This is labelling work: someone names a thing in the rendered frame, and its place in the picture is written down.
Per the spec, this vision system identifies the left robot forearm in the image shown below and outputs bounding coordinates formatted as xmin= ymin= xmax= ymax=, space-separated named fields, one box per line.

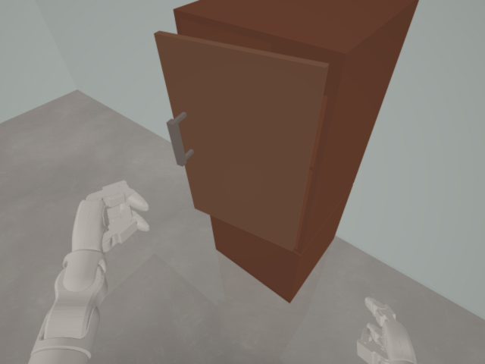
xmin=28 ymin=249 xmax=108 ymax=364

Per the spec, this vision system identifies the robot right hand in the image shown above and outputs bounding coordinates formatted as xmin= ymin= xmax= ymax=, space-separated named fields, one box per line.
xmin=357 ymin=297 xmax=417 ymax=364

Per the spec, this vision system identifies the robot left hand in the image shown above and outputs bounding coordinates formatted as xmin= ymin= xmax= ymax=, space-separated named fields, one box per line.
xmin=72 ymin=180 xmax=149 ymax=255

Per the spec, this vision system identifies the cupboard door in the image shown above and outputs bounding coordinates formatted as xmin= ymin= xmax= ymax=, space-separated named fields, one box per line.
xmin=154 ymin=31 xmax=329 ymax=251

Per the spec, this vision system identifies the handle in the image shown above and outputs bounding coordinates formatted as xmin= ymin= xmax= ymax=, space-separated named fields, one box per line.
xmin=167 ymin=112 xmax=194 ymax=167

